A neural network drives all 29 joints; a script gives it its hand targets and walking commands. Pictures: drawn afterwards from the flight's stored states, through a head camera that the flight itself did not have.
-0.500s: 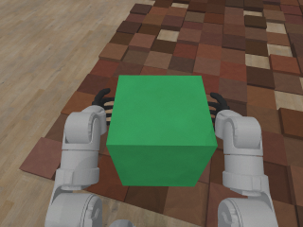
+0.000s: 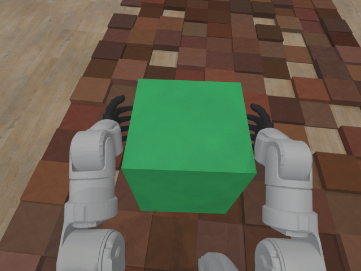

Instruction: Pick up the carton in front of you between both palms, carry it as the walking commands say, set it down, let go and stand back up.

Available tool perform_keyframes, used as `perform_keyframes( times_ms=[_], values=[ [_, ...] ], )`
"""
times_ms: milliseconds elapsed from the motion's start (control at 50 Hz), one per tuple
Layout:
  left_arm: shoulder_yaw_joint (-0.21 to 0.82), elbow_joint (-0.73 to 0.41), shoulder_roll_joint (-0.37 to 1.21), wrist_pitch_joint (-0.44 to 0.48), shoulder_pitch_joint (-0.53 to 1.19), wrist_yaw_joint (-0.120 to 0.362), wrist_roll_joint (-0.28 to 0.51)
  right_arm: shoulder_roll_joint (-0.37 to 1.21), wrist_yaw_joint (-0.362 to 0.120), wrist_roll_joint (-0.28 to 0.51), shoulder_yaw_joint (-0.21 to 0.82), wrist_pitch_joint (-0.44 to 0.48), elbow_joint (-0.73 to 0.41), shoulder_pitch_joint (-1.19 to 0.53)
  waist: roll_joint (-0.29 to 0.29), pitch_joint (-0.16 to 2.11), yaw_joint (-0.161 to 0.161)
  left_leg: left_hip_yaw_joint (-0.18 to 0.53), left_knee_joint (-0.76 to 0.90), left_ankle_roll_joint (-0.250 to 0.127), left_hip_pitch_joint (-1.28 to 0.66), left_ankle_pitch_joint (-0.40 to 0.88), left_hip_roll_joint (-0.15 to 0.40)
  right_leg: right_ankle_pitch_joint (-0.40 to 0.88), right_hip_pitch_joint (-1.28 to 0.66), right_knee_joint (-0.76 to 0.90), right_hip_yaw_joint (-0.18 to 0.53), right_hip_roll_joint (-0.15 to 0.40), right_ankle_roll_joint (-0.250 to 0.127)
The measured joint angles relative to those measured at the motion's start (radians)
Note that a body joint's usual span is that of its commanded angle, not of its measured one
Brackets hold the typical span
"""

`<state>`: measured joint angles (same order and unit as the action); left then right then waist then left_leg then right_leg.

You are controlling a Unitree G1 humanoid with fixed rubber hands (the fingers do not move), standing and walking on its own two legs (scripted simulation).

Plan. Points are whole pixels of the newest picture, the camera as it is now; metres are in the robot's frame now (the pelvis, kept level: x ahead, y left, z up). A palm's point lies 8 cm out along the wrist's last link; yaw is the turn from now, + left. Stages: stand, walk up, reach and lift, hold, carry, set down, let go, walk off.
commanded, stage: carry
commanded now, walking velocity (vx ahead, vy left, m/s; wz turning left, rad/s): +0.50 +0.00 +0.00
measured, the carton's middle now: (186, 152) +0.37 -0.02 +0.02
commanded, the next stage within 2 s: none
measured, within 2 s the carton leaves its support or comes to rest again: neither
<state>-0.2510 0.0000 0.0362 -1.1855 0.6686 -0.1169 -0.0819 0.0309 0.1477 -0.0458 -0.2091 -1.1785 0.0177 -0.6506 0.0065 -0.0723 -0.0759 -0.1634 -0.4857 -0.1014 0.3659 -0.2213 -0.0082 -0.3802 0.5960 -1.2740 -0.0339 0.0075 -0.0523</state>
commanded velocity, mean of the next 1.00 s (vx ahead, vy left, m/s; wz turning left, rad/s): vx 0.50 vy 0.00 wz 0.00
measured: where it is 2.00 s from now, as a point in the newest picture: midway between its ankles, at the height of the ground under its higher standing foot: (169, 90)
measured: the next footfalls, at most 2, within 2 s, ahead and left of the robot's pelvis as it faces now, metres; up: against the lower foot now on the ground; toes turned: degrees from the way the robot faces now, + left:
right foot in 0.26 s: +0.37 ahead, -0.12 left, +0.02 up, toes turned -5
left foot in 0.72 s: +0.64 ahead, +0.08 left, +0.01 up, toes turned +7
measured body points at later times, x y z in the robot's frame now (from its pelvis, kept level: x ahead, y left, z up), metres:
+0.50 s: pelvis +0.32 -0.05 +0.02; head +0.38 -0.05 +0.47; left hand +0.69 +0.14 +0.13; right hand +0.72 -0.16 +0.13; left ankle +0.33 +0.09 -0.65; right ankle +0.33 -0.11 -0.72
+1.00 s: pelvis +0.65 +0.01 +0.02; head +0.70 +0.02 +0.47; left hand +1.04 +0.15 +0.13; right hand +1.03 -0.15 +0.13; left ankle +0.60 +0.08 -0.72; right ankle +0.71 -0.13 -0.66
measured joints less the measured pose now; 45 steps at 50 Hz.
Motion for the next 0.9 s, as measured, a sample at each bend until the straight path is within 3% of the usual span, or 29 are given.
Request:
perform_keyframes(
  times_ms=[120,220,260,280,340,380,440,520,680,720,740,780,820,900],
  values=[
    [0.0,-0.024,0.011,0.003,-0.001,0.0,-0.02,-0.003,-0.002,0.013,-0.019,0.01,0.011,-0.024,-0.002,0.048,0.001,0.028,0.064,0.031,-0.145,-0.088,0.014,0.092,0.139,0.27,-0.022,0.043,0.016],
    [0.01,0.04,-0.002,0.001,-0.01,0.002,-0.02,-0.005,-0.016,-0.007,-0.013,0.007,0.08,-0.026,-0.004,0.102,0.033,0.039,0.079,0.073,-0.288,-0.193,0.035,0.263,0.048,0.635,-0.104,0.015,0.007],
    [0.022,0.074,-0.006,0.005,0.003,0.002,-0.016,-0.02,-0.018,-0.007,-0.007,-0.001,0.088,-0.024,0.001,0.102,0.056,0.03,-0.061,0.084,-0.293,-0.252,0.059,0.326,-0.036,0.722,-0.141,-0.009,-0.003],
    [0.03,0.086,-0.005,0.012,0.01,0.0,-0.016,-0.032,-0.02,-0.001,-0.005,-0.003,0.089,-0.026,0.015,0.094,0.075,0.048,-0.208,0.082,-0.247,-0.229,0.076,0.299,-0.041,0.68,-0.152,-0.017,-0.012],
    [0.05,0.084,-0.013,0.0,0.022,-0.02,0.007,-0.048,-0.021,0.009,-0.007,-0.024,0.074,-0.034,0.008,0.055,0.12,0.15,-0.69,0.062,-0.037,-0.221,0.027,0.193,-0.083,0.644,-0.146,-0.019,-0.044],
    [0.049,0.052,-0.022,-0.015,0.023,-0.03,0.032,-0.041,-0.02,0.002,-0.012,-0.042,0.046,-0.048,0.0,0.036,0.135,0.158,-0.796,0.049,0.079,-0.188,0.018,0.183,-0.129,0.687,-0.137,-0.019,-0.04],
    [0.029,0.031,-0.026,-0.022,0.037,-0.034,0.048,-0.021,-0.018,-0.02,-0.025,-0.057,0.015,-0.064,-0.007,0.033,0.142,0.149,-0.722,0.052,0.203,-0.16,0.033,0.17,-0.197,0.757,-0.127,-0.018,-0.038],
    [0.003,0.082,-0.014,-0.009,0.045,-0.022,0.036,0.0,-0.019,-0.046,-0.04,-0.051,0.034,-0.05,-0.017,0.069,0.14,0.127,-0.482,0.071,0.278,-0.131,0.054,0.135,-0.29,0.832,-0.112,-0.008,-0.029],
    [0.021,0.136,-0.01,0.013,0.029,-0.007,0.013,-0.016,-0.02,-0.034,-0.022,-0.031,0.077,-0.019,0.012,0.12,0.106,0.062,-0.047,0.074,0.204,0.182,0.054,0.031,-0.499,0.874,-0.117,-0.008,0.034],
    [0.024,0.143,-0.013,0.011,0.015,-0.004,0.009,-0.017,-0.02,-0.032,-0.015,-0.027,0.103,-0.018,0.027,0.122,0.089,0.036,0.046,0.061,0.112,0.224,0.049,0.064,-0.51,0.756,-0.141,0.001,0.05],
    [0.026,0.148,-0.023,0.01,0.012,-0.001,0.01,-0.01,-0.02,-0.034,-0.011,-0.018,0.118,-0.017,0.007,0.123,0.073,0.025,0.031,0.037,0.088,0.161,0.035,0.061,-0.486,0.648,-0.139,0.025,0.045],
    [0.025,0.164,-0.038,0.01,0.009,0.003,0.015,-0.004,-0.02,-0.04,0.001,-0.005,0.149,-0.02,-0.017,0.113,0.049,0.022,-0.03,-0.015,0.077,0.067,0.016,-0.022,-0.376,0.361,-0.063,0.019,0.043],
    [0.029,0.164,-0.043,0.002,0.002,0.003,0.017,-0.005,-0.018,-0.034,0.011,-0.004,0.158,-0.013,-0.016,0.103,0.035,0.032,-0.028,-0.047,0.047,0.026,0.009,-0.037,-0.257,0.178,-0.023,-0.005,0.026],
    [0.029,0.111,-0.035,-0.014,0.008,-0.004,0.015,-0.016,-0.01,-0.004,0.015,-0.011,0.106,-0.007,-0.018,0.078,0.022,0.046,0.037,-0.061,-0.032,-0.008,0.0,0.009,-0.07,0.175,-0.012,0.005,0.022]
  ],
)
